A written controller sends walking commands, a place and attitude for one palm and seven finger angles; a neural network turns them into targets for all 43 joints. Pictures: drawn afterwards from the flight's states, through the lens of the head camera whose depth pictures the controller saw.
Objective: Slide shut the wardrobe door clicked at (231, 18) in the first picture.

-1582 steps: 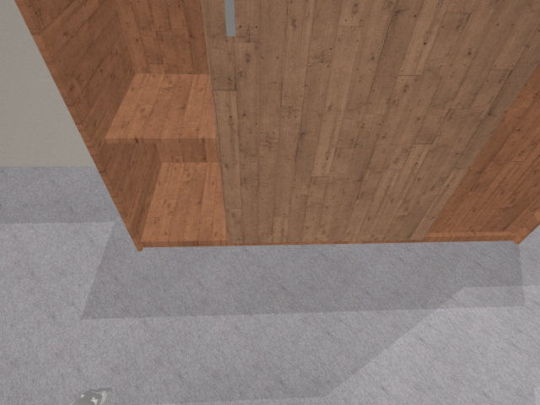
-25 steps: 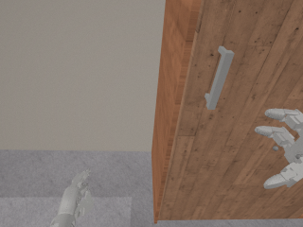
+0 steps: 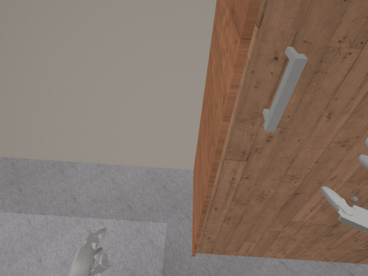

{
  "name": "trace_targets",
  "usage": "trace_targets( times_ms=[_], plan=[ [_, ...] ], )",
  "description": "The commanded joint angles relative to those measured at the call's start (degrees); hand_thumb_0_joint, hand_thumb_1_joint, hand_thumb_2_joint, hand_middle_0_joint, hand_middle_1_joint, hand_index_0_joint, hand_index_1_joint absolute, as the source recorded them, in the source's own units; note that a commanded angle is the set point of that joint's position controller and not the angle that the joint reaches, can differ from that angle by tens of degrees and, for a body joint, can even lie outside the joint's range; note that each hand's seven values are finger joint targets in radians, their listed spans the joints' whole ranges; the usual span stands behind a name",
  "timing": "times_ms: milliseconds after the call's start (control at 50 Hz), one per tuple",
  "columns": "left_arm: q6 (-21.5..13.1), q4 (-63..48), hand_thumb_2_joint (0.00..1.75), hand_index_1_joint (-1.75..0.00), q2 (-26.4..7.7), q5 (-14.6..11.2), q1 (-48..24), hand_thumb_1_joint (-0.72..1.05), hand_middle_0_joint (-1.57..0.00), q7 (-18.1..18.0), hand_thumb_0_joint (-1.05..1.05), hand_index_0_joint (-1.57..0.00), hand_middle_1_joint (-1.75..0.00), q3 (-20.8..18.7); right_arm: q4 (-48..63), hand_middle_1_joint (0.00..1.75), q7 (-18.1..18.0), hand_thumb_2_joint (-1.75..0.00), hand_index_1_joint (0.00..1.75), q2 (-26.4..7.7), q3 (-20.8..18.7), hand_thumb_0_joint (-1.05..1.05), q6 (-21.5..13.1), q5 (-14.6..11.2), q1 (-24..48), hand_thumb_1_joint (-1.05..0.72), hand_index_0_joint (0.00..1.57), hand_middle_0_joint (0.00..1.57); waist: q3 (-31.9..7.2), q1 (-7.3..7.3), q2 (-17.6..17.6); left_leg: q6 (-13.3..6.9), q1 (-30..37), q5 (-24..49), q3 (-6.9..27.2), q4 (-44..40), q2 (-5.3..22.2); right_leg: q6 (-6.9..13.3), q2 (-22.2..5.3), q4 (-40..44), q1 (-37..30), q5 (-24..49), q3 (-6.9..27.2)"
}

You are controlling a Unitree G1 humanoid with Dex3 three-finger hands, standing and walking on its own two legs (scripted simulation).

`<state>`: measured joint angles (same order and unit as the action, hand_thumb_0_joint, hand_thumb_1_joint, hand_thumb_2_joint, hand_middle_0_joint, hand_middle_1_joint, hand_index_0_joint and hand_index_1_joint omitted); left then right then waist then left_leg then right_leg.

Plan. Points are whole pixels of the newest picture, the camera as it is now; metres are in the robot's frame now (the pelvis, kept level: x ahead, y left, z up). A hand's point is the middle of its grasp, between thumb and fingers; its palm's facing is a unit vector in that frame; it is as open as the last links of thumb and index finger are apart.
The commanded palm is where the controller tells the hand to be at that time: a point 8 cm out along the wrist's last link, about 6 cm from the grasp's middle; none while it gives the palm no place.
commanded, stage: draw the hand back to the body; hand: right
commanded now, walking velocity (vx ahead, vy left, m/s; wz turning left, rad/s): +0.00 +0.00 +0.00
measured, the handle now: (279, 91) +0.38 -0.18 +0.25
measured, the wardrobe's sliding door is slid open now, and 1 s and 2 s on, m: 0.00 0.00 0.00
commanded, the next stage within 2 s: step back with the hand held close in 0.58 s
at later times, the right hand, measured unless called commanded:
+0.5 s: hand (358, 208) +0.19 -0.27 +0.17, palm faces +0.50 +0.79 -0.35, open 7.5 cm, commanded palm +0.14 -0.29 +0.18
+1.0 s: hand (360, 217) +0.18 -0.27 +0.16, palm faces +0.37 +0.78 -0.50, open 7.4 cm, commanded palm +0.11 -0.31 +0.18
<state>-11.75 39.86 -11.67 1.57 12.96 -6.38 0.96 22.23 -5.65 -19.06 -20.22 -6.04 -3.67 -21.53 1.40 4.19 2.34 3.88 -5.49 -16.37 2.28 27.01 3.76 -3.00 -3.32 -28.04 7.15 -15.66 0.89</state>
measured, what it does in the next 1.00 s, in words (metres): stands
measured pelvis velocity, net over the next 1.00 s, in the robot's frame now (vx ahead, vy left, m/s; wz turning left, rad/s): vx -0.03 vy -0.01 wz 0.01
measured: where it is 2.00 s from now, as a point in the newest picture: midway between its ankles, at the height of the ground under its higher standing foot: outside the picture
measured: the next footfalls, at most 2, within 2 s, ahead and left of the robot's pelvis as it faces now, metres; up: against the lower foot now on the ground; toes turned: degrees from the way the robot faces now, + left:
left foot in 1.52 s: -0.04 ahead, +0.12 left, +0.00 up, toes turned -11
right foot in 1.68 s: -0.06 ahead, -0.15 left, +0.00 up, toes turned -6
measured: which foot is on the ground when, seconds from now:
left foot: down 0.00-1.00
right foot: down 0.00-1.00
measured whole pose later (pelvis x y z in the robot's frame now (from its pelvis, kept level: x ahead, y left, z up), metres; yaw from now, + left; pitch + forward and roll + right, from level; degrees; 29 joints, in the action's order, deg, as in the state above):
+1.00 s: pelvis -0.03 -0.01 +0.00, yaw +1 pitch +0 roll +0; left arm -2.5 32.2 -12.9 1.0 9.4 -5.0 -1.2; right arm 26.0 -5.4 -22.7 -23.4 -10.7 -2.6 -29.2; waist 3.3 1.4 1.7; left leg 5.0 -13.1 -11.4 3.2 24.8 4.1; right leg -2.2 -2.9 -27.2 15.1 -11.6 0.2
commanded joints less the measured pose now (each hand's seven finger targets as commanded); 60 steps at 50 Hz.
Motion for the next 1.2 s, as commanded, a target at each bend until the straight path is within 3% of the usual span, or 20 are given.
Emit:
trace_targets(
  times_ms=[0,100,180,220,380,560,640,660,680,700,720,780,860,920,1040,1140,1180],
  plan=[
    [-2.65,-10.90,0.90,-0.30,-6.38,-0.45,-9.64,0.90,-0.20,-0.27,0.00,-0.20,-0.30,-2.42,11.33,0.49,-0.89,-0.74,0.49,-10.53,-6.31,0.00,-3.55,-0.17,3.45,-0.57,0.21,0.21,-3.56,0.76,-0.76,-3.52,-1.54,12.04,-5.66,-4.18,-3.65,3.31,2.44,5.02,-0.56,11.38,-4.26],
    [-1.91,-11.28,0.90,-0.30,-6.21,-0.37,-9.19,0.90,-0.20,-0.32,0.00,-0.20,-0.30,-2.46,12.00,0.38,-0.85,-0.83,0.38,-10.61,-6.38,0.00,-3.23,0.04,2.62,-0.75,0.21,0.21,-3.98,0.69,2.58,-3.62,-1.21,12.61,-5.61,-4.53,-3.74,3.14,2.71,5.23,-1.27,11.90,-4.60],
    [-1.66,-11.49,0.90,-0.30,-6.24,-0.23,-8.92,0.90,-0.20,-0.33,0.00,-0.20,-0.30,-2.51,12.57,0.30,-0.90,-0.90,0.30,-10.45,-6.04,0.00,-2.84,0.07,2.07,-0.90,0.20,0.20,-4.27,0.49,0.75,-3.48,-0.87,13.70,-5.77,-4.76,-3.91,3.17,2.77,5.10,-1.50,12.72,-4.57],
    [-1.72,-11.54,0.90,-0.30,-6.29,-0.13,-9.00,0.90,-0.20,-0.31,0.00,-0.20,-0.30,-2.61,14.67,0.30,-1.03,-0.90,0.30,-10.95,-5.98,0.00,-2.83,0.33,3.56,-0.90,0.20,0.20,-5.54,0.44,2.45,-3.54,-0.50,14.90,-5.70,-4.64,-3.94,3.16,2.96,4.81,-2.29,13.94,-4.76],
    [-1.32,-11.32,0.90,-0.30,-6.06,0.03,-9.34,0.90,-0.20,-0.47,0.00,-0.20,-0.30,-2.30,12.20,0.30,-1.00,-0.90,0.30,-10.27,-5.66,0.00,-2.12,0.16,3.87,-0.90,0.20,0.20,-3.61,0.49,-0.05,-3.30,-0.96,13.55,-5.94,-5.62,-4.07,3.22,3.15,5.32,-2.13,12.72,-4.62],
    [-1.16,-11.30,0.90,-0.30,-5.82,0.12,-9.81,0.90,-0.20,-0.53,0.00,-0.20,-0.30,-2.24,12.56,0.30,-0.83,-0.90,0.30,-10.64,-5.93,0.00,-2.36,0.31,4.52,-0.90,0.20,0.20,-3.66,0.63,1.82,-3.34,-0.63,12.13,-5.67,-6.62,-4.12,3.19,3.35,5.73,-2.68,11.66,-4.72],
    [-1.18,-11.19,0.90,-0.30,-5.89,0.04,-9.97,0.90,-0.20,-0.67,0.00,-0.20,-0.30,-2.36,12.02,0.30,-0.71,-0.90,0.30,-10.68,-5.75,0.00,-2.51,0.19,4.81,-0.90,0.20,0.20,-2.59,0.56,-0.69,-3.20,-0.98,10.01,-5.63,-7.68,-4.39,3.23,3.39,6.17,-2.32,10.27,-4.61],
    [-1.26,-11.24,0.90,-0.30,-5.86,0.00,-10.12,0.90,-0.20,-0.72,0.00,-0.20,-0.30,-2.35,11.74,0.30,-0.75,-0.90,0.30,-10.51,-5.81,0.00,-2.56,0.23,4.55,-0.90,0.20,0.20,-2.21,0.52,1.23,-3.15,-1.54,9.56,-5.43,-7.84,-4.20,3.25,3.32,6.21,-2.60,9.77,-4.91],
    [-1.00,-10.55,0.90,-0.30,-6.02,-0.16,-9.85,0.90,-0.20,-0.86,0.00,-0.20,-0.30,-2.25,9.10,0.30,-0.96,-0.90,0.30,-11.02,-6.18,0.00,-2.33,0.18,6.65,-0.90,0.20,0.20,-1.00,0.14,0.85,-3.16,-2.28,8.69,-5.53,-8.09,-4.28,3.20,3.35,6.50,-2.21,9.13,-4.91],
    [0.66,-12.56,0.90,-0.30,-7.35,-0.43,-10.06,0.90,-0.20,0.38,0.00,-0.20,-0.30,-1.83,14.26,0.30,-1.41,-0.90,0.30,-18.11,-12.62,0.00,-5.48,0.89,14.61,-0.90,0.20,0.20,3.43,-1.77,0.28,-3.33,-8.16,11.12,-1.99,-12.10,-2.25,4.23,3.36,3.81,3.20,6.04,-4.78],
    [1.62,-11.07,0.90,-0.30,-6.32,-0.33,-10.42,0.90,-0.20,0.63,0.00,-0.20,-0.30,-1.76,8.81,0.30,-0.90,-0.90,0.30,-14.07,-9.55,0.00,-6.08,0.96,8.44,-0.90,0.20,0.20,2.76,-2.35,-2.98,-3.52,-9.13,12.20,-1.99,-12.24,-1.16,4.35,3.79,1.96,3.08,6.27,-4.12],
    [3.70,-12.93,0.90,-0.30,-7.00,0.03,-9.48,0.90,-0.20,1.18,0.00,-0.20,-0.30,-2.92,9.87,0.30,-0.49,-0.90,0.30,-12.04,-8.44,0.00,-7.62,1.20,0.68,-0.90,0.20,0.20,-3.66,-2.23,-1.78,-3.39,-6.51,19.23,-3.23,-8.36,-0.86,4.05,2.89,2.07,1.53,13.81,-3.84],
    [5.71,-15.58,0.90,-0.30,-7.19,-0.51,-8.31,0.90,-0.20,1.31,0.00,-0.20,-0.30,-3.81,14.13,0.30,-1.00,-0.90,0.30,-12.82,-9.89,0.00,-8.23,0.79,-5.14,-0.90,0.20,0.20,-11.92,-2.36,1.36,-2.17,-2.70,27.17,-4.78,-2.99,-1.80,3.75,1.48,2.09,-0.57,27.12,-4.15],
    [6.75,-16.85,0.90,-0.30,-7.24,-0.78,-8.12,0.90,-0.20,1.11,0.00,-0.20,-0.30,-4.13,15.74,0.30,-1.58,-0.90,0.30,-14.53,-11.71,0.00,-8.31,0.66,-6.76,-0.90,0.20,0.20,-13.15,-2.31,0.43,-1.67,-2.82,27.44,-5.03,-1.26,-2.50,3.52,1.03,2.32,0.73,29.06,-3.80],
    [6.87,-17.51,0.90,-0.30,-7.63,-1.17,-7.97,0.90,-0.20,0.42,0.00,-0.20,-0.30,-4.21,16.39,0.30,-2.39,-0.90,0.30,-15.42,-12.89,0.00,-9.04,0.40,-8.45,-0.90,0.20,0.20,-11.26,-2.29,2.39,-1.36,-2.63,21.37,-4.52,0.15,-3.03,3.81,0.33,4.22,8.17,19.13,-2.77],
    [5.53,-16.99,0.90,-0.30,-8.02,-1.27,-7.22,0.90,-0.20,0.27,0.00,-0.20,-0.30,-4.23,16.43,0.30,-2.85,-0.90,0.30,-15.50,-12.98,0.00,-10.40,0.92,-6.89,-0.90,0.20,0.20,-7.72,-2.87,-0.08,-2.01,-4.84,8.47,-1.65,-2.90,-2.22,4.33,1.22,4.54,15.97,-2.11,-2.39],
    [4.81,-16.51,0.90,-0.30,-7.72,-1.39,-6.46,0.90,-0.20,0.36,0.00,-0.20,-0.30,-4.02,15.52,0.30,-3.08,-0.90,0.30,-14.33,-11.69,0.00,-11.00,1.12,-6.00,-0.90,0.20,0.20,-5.69,-3.29,-1.62,-2.57,-10.07,-1.30,-0.41,-5.90,-1.03,4.04,2.11,2.63,15.85,-8.09,-2.83]
  ],
)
